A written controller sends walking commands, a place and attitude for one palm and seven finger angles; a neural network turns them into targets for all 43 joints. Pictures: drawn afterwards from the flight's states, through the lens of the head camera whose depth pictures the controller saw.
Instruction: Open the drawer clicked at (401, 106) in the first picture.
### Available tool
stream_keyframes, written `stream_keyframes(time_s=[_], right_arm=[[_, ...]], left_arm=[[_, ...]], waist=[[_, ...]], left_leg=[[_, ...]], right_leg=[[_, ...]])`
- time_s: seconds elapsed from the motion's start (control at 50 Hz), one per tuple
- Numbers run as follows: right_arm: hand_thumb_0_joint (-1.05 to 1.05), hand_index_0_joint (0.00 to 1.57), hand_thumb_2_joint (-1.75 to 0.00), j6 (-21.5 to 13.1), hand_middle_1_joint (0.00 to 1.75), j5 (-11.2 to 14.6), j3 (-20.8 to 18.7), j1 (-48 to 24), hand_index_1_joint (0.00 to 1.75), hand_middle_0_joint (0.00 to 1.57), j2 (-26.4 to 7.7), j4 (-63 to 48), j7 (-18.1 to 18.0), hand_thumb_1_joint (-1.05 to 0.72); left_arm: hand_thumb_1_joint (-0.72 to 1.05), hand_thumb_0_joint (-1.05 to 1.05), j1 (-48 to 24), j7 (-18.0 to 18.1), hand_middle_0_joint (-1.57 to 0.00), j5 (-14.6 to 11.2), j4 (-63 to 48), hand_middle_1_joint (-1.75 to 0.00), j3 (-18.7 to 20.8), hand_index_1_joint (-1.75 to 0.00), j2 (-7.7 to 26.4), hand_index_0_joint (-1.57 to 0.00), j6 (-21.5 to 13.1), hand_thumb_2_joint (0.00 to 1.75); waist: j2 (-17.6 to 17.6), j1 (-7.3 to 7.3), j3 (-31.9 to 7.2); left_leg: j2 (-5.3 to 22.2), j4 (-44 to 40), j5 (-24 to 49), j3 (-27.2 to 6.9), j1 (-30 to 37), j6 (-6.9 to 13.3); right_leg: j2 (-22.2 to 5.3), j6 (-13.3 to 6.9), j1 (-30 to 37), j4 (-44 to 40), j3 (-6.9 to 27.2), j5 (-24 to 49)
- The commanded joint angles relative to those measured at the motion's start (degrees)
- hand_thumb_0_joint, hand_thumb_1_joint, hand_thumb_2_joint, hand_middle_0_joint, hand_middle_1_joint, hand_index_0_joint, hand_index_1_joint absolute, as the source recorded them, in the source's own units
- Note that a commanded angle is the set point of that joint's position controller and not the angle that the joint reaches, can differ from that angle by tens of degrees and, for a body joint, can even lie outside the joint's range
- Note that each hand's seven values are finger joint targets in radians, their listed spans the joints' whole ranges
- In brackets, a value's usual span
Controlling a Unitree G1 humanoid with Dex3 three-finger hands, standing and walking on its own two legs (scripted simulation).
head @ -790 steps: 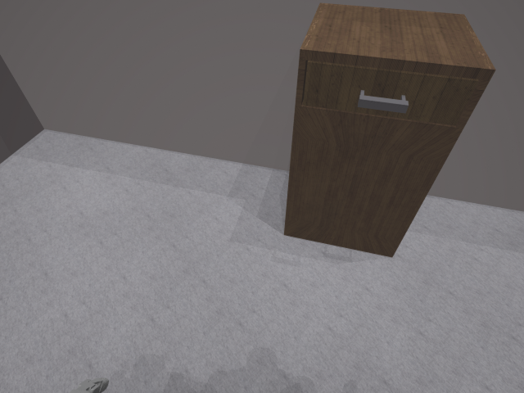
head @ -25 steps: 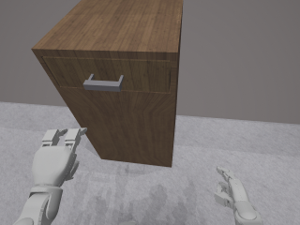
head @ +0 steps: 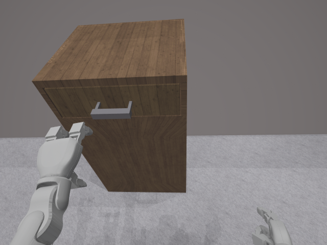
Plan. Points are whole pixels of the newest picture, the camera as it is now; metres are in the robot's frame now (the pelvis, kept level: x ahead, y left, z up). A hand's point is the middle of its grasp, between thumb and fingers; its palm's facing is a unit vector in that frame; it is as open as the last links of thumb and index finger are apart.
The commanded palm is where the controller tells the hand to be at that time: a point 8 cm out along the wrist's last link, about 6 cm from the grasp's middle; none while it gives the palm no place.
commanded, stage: raise the hand with hooked fingers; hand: left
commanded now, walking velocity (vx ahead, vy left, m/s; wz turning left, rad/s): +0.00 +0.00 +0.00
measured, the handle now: (113, 109) +0.52 +0.25 +0.02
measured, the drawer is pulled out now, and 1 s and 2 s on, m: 0.00 0.00 0.00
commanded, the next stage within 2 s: move the hooked fingers above the handle in 0.74 s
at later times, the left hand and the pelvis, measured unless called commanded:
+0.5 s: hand (66, 134) +0.31 +0.27 +0.13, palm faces +0.03 -0.06 -1.00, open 13.9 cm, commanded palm +0.28 +0.27 +0.19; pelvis +0.00 +0.02 +0.01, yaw +1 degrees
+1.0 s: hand (81, 139) +0.31 +0.23 +0.12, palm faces +0.01 -0.05 -1.00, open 13.9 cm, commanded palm +0.29 +0.25 +0.18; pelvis -0.01 -0.01 +0.01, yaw +1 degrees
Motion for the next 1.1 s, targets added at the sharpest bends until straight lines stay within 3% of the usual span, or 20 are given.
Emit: stream_keyframes(time_s=[0.0,0.08,0.14,0.18,0.28,0.3,0.38,0.42,0.48,0.58,0.68,0.7,0.78,0.84,0.9,0.94,0.98,1.0,1.02,1.08], right_arm=[[0.0,0.2,-0.9,-2.4,0.3,0.6,0.5,-9.9,0.3,0.2,-3.8,-10.7,-0.5,-0.9],[0.0,0.2,-0.9,-1.0,0.3,0.2,1.7,-9.6,0.3,0.2,-3.7,-10.8,-0.5,-0.9],[0.0,0.2,-0.9,-0.2,0.3,0.5,2.4,-9.3,0.3,0.2,-3.2,-10.1,-0.2,-0.9],[0.0,0.2,-0.9,0.2,0.3,0.8,2.6,-9.3,0.3,0.2,-3.3,-10.1,-0.1,-0.9],[0.0,0.2,-0.9,0.4,0.3,0.9,2.8,-9.0,0.3,0.2,-3.6,-10.4,0.3,-0.9],[0.0,0.2,-0.9,0.3,0.3,0.9,2.7,-8.6,0.3,0.2,-3.6,-10.1,0.5,-0.9],[0.0,0.2,-0.9,0.3,0.3,0.9,2.2,-7.5,0.3,0.2,-4.1,-10.4,1.1,-0.9],[0.0,0.2,-0.9,0.6,0.3,0.8,2.1,-6.7,0.3,0.2,-4.4,-10.1,1.3,-0.9],[0.0,0.2,-0.9,0.3,0.3,0.7,2.1,-7.2,0.3,0.2,-4.8,-10.5,1.5,-0.9],[0.0,0.2,-0.9,-0.9,0.3,0.3,1.5,-6.8,0.3,0.2,-4.5,-10.2,1.5,-0.9],[0.0,0.2,-0.9,-1.2,0.3,1.0,1.0,-6.8,0.3,0.2,-4.4,-8.6,1.7,-0.9],[0.0,0.2,-0.9,-1.0,0.3,1.0,1.1,-6.7,0.3,0.2,-4.4,-8.4,1.6,-0.9],[0.0,0.2,-0.9,-0.4,0.3,1.6,1.2,-8.6,0.3,0.2,-4.8,-8.9,1.3,-0.9],[0.0,0.2,-0.9,0.0,0.3,1.3,1.5,-8.5,0.3,0.2,-4.8,-8.9,0.8,-0.9],[0.0,0.2,-0.9,-0.1,0.3,1.4,2.1,-8.3,0.3,0.2,-4.7,-8.4,-0.1,-0.9],[0.0,0.2,-0.9,-0.3,0.3,1.4,2.0,-7.4,0.3,0.2,-4.7,-7.9,-0.8,-0.9],[0.0,0.2,-0.9,-0.6,0.3,1.3,1.9,-7.4,0.3,0.2,-4.6,-8.2,-1.0,-0.9],[0.0,0.2,-0.9,-0.8,0.3,1.2,1.9,-7.3,0.3,0.2,-4.2,-8.3,-1.2,-0.9],[0.0,0.2,-0.9,-0.7,0.3,1.2,1.7,-7.0,0.3,0.2,-4.1,-7.7,-1.3,-0.9],[0.0,0.2,-0.9,-1.0,0.3,1.5,1.4,-6.1,0.3,0.2,-4.2,-7.7,-1.2,-0.9]], left_arm=[[-0.48,0.0,-17.3,-4.1,-0.3,0.5,-13.3,-1.18,2.3,-1.18,11.1,-0.3,2.9,0.31],[-0.5,0.0,-21.6,-7.9,-0.3,1.4,-13.7,-1.2,5.3,-1.2,15.1,-0.3,2.7,0.3],[-0.5,0.0,-24.7,-9.7,-0.3,1.1,-10.7,-1.2,5.4,-1.2,15.1,-0.3,2.7,0.3],[-0.5,0.0,-27.3,-10.8,-0.3,0.6,-9.2,-1.2,6.3,-1.2,16.2,-0.3,3.1,0.3],[-0.5,0.0,-34.4,-14.4,-0.3,-0.4,-10.3,-1.2,3.6,-1.2,15.5,-0.3,3.1,0.3],[-0.5,0.0,-35.9,-15.2,-0.3,-0.5,-10.5,-1.2,2.7,-1.2,15.3,-0.3,2.7,0.3],[-0.5,0.0,-29.8,-17.9,-0.3,-1.6,-9.5,-1.2,2.9,-1.2,14.3,-0.3,1.4,0.3],[-0.5,0.0,-28.1,-18.5,-0.3,-2.1,-9.4,-1.2,3.6,-1.2,14.8,-0.3,0.3,0.3],[-0.5,0.0,-27.6,-18.0,-0.3,-2.4,-10.4,-1.2,6.7,-1.2,17.0,-0.3,-1.7,0.3],[-0.5,0.0,-30.0,-13.3,-0.3,-2.7,-16.0,-1.2,11.2,-1.2,20.4,-0.3,-5.5,0.3],[-0.5,0.0,-28.7,-10.3,-0.3,-2.9,-11.8,-1.2,9.1,-1.2,16.9,-0.3,-4.1,0.3],[-0.5,0.0,-28.8,-10.3,-0.3,-2.8,-10.5,-1.2,7.7,-1.2,16.0,-0.3,-3.3,0.3],[-0.5,0.0,-29.3,-11.6,-0.3,-2.0,-9.5,-1.2,5.0,-1.2,14.9,-0.3,-0.4,0.3],[-0.5,0.0,-30.3,-13.2,-0.3,-1.9,-8.6,-1.2,3.4,-1.2,14.8,-0.3,0.1,0.3],[-0.5,0.0,-34.2,-14.2,-0.3,-1.5,-4.3,-1.2,4.4,-1.2,16.7,-0.3,-0.9,0.3],[-0.5,0.0,-36.1,-13.9,-0.3,-1.3,-1.5,-1.2,6.3,-1.2,18.8,-0.3,-2.4,0.3],[-0.5,0.0,-38.0,-13.4,-0.3,-1.2,-2.1,-1.2,9.0,-1.2,21.4,-0.3,-4.2,0.3],[-0.5,0.0,-39.0,-13.0,-0.3,-1.2,-2.2,-1.2,8.8,-1.2,21.3,-0.3,-5.0,0.3],[-0.5,0.0,-38.9,-12.5,-0.3,-1.1,-0.2,-1.2,9.9,-1.2,21.9,-0.3,-5.6,0.3],[-0.5,0.0,-39.3,-11.8,-0.3,-1.5,3.1,-1.2,8.6,-1.2,19.7,-0.3,-6.2,0.3]], waist=[[-2.9,0.07,-11.6],[-2.4,0.77,-10.5],[-1.8,0.76,-6.7],[-1.6,0.67,-6.9],[1.7,-0.11,-10.2],[0.8,-0.38,-10.7],[-0.7,0.01,-11.8],[-2.7,0.24,-10.2],[-3.9,0.93,-9.4],[0.1,2.15,-14.8],[-0.7,1.25,-11.9],[-2.2,0.96,-11.4],[-2.7,0.34,-10.9],[-4.7,-0.04,-11.0],[-6.9,-0.65,-8.2],[-7.5,-0.49,-8.4],[-5.7,0.33,-11.2],[-4.4,0.55,-12.8],[-4.0,0.35,-12.0],[-3.3,-0.17,-11.3]], left_leg=[[-0.7,-7.6,15.6,0.0,5.8,1.4],[0.0,-9.8,19.6,-0.9,7.5,0.8],[0.4,-11.6,20.2,-1.1,7.3,0.3],[0.5,-12.1,21.0,-1.2,7.8,0.1],[0.7,-12.5,24.9,-1.8,11.1,-0.4],[0.7,-12.6,24.7,-2.0,11.7,-0.4],[1.0,-12.3,28.8,-2.0,12.2,-0.3],[1.1,-12.8,28.2,-2.0,11.1,-0.4],[0.9,-13.3,25.9,-1.9,9.4,0.0],[0.0,-12.3,27.6,-1.8,11.0,0.1],[-0.6,-12.6,24.1,-0.6,9.1,0.1],[-0.6,-12.8,22.7,-0.2,8.7,0.3],[-0.9,-12.9,20.4,0.4,8.1,0.7],[-1.2,-13.0,18.9,0.7,8.0,1.2],[-1.2,-13.4,14.5,1.1,6.1,1.5],[-1.4,-13.1,13.9,1.2,5.5,1.7],[-1.7,-12.6,14.7,1.1,5.8,1.6],[-2.0,-12.2,15.7,1.2,5.8,1.7],[-1.9,-12.0,16.1,1.2,5.4,1.6],[-1.9,-11.5,16.1,1.4,4.8,1.3]], right_leg=[[0.6,-1.4,10.0,-6.8,-0.4,11.1],[1.1,-1.8,12.6,-8.0,-1.1,13.0],[1.4,-2.1,12.6,-9.3,-1.6,12.6],[1.5,-2.2,13.6,-10.0,-1.6,13.1],[1.6,-2.3,14.8,-11.0,-1.8,14.1],[1.4,-2.2,14.7,-11.2,-1.9,13.9],[1.8,-2.0,15.5,-11.8,-2.0,16.2],[1.6,-2.0,15.3,-12.0,-2.3,16.0],[1.9,-2.0,15.8,-12.2,-2.2,15.6],[1.7,-2.1,17.8,-11.8,-1.3,17.8],[1.5,-2.1,16.4,-12.6,-1.1,16.8],[1.1,-1.8,16.2,-12.8,-1.2,16.1],[1.2,-1.6,16.3,-13.2,-0.8,15.0],[0.8,-1.2,16.8,-13.5,-0.7,14.7],[0.6,-0.9,15.4,-14.5,-0.4,10.6],[0.5,-0.8,15.7,-14.6,0.0,10.5],[0.5,-0.8,17.5,-14.1,0.7,11.4],[0.2,-0.9,18.5,-13.5,0.9,12.7],[0.3,-1.0,17.9,-13.3,0.7,13.5],[0.5,-1.0,16.3,-13.3,0.5,13.7]])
